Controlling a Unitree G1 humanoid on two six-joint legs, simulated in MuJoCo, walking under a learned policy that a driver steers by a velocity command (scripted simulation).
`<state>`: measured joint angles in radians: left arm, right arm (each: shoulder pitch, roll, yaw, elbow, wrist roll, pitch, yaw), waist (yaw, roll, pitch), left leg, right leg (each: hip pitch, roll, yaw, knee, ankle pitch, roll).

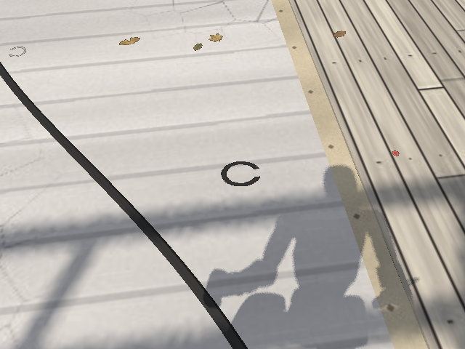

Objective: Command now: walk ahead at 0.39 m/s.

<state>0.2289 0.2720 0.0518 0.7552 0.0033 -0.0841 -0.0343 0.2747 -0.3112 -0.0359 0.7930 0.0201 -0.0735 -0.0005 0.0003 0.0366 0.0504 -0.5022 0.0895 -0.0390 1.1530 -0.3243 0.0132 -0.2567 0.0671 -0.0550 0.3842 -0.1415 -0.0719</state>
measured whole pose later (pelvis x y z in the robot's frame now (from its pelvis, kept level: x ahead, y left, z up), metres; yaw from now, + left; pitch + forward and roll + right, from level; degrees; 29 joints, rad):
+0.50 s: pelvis +0.18 +0.04 +0.00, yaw -1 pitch +1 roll -1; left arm 0.21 0.30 0.05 0.86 0.00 -0.01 0.01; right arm 0.21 -0.26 -0.04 0.78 0.00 -0.04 0.00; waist -0.01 -0.01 0.01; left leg -0.35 -0.02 0.01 0.40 -0.08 0.05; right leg -0.46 -0.04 0.00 0.94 -0.41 0.00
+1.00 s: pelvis +0.34 +0.00 +0.00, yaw +8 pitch +2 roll +0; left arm 0.41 0.23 0.04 0.95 0.02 -0.09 0.03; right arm 0.17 -0.27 -0.08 0.76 0.02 -0.03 0.03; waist 0.08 0.04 -0.02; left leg -0.71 0.05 -0.05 0.79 0.06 0.00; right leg 0.04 -0.02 -0.17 0.22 -0.29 -0.01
